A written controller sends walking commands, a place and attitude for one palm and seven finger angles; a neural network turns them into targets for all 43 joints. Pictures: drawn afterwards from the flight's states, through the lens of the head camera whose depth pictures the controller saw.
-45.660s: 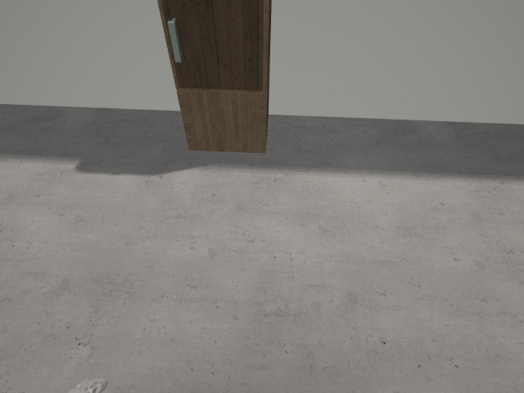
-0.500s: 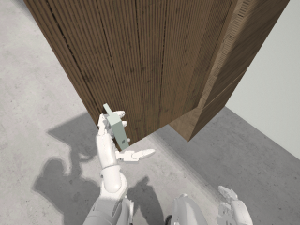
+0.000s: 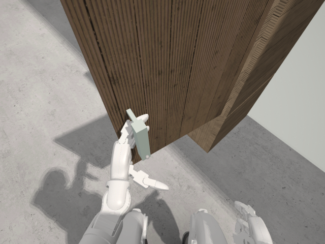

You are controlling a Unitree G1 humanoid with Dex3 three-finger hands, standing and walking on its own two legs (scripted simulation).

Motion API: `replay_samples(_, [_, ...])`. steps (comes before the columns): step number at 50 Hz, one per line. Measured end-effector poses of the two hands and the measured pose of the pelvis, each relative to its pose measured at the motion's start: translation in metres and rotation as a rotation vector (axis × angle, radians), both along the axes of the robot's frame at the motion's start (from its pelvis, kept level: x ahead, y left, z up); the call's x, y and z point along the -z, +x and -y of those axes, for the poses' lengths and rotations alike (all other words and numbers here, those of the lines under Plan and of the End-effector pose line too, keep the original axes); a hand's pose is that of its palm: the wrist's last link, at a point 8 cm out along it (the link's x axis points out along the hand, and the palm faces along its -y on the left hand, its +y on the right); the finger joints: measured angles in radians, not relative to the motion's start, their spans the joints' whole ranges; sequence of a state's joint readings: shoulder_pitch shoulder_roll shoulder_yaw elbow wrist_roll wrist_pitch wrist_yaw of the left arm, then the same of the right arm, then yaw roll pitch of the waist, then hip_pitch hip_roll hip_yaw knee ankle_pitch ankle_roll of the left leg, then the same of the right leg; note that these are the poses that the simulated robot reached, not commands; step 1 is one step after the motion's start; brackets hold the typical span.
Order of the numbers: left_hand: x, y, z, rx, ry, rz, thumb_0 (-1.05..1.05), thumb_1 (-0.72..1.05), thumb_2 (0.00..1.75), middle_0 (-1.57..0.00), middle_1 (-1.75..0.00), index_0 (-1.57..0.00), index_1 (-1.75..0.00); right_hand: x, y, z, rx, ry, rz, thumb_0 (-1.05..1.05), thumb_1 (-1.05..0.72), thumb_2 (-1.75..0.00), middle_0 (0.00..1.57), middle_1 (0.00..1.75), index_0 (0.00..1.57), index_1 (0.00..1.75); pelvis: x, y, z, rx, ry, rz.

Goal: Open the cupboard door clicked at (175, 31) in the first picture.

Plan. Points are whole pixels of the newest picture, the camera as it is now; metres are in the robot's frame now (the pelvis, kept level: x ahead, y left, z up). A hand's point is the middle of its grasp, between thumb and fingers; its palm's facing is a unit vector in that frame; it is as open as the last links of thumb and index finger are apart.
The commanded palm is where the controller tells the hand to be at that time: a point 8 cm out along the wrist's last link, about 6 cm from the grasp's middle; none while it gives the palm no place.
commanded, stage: slide the hand sideways off the handle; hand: left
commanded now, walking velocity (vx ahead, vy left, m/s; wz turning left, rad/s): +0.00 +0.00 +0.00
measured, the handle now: (138, 135) +0.37 +0.08 +0.02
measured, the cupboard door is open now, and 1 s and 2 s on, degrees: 79 82 82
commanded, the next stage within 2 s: draw the hand back to the body in 1.08 s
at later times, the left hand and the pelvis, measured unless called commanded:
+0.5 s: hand (139, 175) +0.27 +0.07 +0.02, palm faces -0.18 -0.98 -0.01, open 16.1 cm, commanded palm +0.26 +0.14 +0.02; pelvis +0.01 +0.00 -0.01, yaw -1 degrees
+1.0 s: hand (111, 192) +0.23 +0.12 +0.02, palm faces -0.10 -0.99 -0.04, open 16.2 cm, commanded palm +0.21 +0.19 +0.02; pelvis +0.01 -0.02 -0.02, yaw -1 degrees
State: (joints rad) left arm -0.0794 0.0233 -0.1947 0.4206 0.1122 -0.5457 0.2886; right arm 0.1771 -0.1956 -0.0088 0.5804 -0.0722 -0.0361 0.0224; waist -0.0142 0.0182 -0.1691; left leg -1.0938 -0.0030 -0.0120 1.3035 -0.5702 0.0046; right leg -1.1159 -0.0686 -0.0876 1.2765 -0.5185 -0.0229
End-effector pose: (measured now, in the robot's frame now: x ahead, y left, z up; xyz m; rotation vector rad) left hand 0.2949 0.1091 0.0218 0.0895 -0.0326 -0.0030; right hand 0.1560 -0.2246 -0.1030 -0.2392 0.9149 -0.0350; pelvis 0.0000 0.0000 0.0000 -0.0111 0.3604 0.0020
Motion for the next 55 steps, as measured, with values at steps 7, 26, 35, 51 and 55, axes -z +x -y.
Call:
replay_samples(7, [-0.002, -0.002, -0.007, 0.201, -0.090, -0.068, -0.02, -0.50, 0.30, -0.21, -0.38, -0.21, -0.42, -0.005, -0.002, 0.002, 0.049, 0.005, 0.028, 0.01, -0.90, -0.90, 0.20, 0.30, 0.20, 0.29, 0.000, -0.001, -0.009, 0.002, -0.007, 0.015])
replay_samples(26, [0.003, -0.035, -0.019, 0.173, -0.068, -0.079, -0.02, -0.50, 0.30, -0.19, -0.33, -0.20, -0.33, -0.006, 0.031, -0.006, 0.017, 0.025, 0.095, 0.01, -0.90, -0.90, 0.20, 0.30, 0.20, 0.29, 0.010, 0.010, -0.004, 0.018, 0.001, -0.005])
replay_samples(35, [0.000, -0.046, -0.033, 0.148, -0.073, -0.103, -0.02, -0.50, 0.30, -0.20, -0.33, -0.23, -0.34, -0.008, 0.041, 0.004, 0.027, 0.019, 0.129, 0.01, -0.90, -0.90, 0.20, 0.30, 0.20, 0.29, 0.011, 0.014, 0.005, 0.016, 0.003, -0.012])
replay_samples(51, [-0.001, -0.079, -0.073, 0.096, -0.043, -0.101, -0.02, -0.49, 0.30, -0.16, -0.30, -0.17, -0.31, -0.004, 0.039, 0.028, 0.058, -0.025, 0.179, 0.01, -0.90, -0.90, 0.20, 0.30, 0.20, 0.29, 0.023, 0.009, 0.015, 0.012, -0.002, -0.011])
replay_samples(55, [0.000, -0.082, -0.081, 0.110, -0.044, -0.105, -0.02, -0.50, 0.30, -0.15, -0.30, -0.16, -0.31, -0.003, 0.036, 0.028, 0.065, -0.033, 0.189, 0.01, -0.90, -0.90, 0.20, 0.30, 0.20, 0.29, 0.025, 0.006, 0.014, 0.012, -0.007, -0.010])
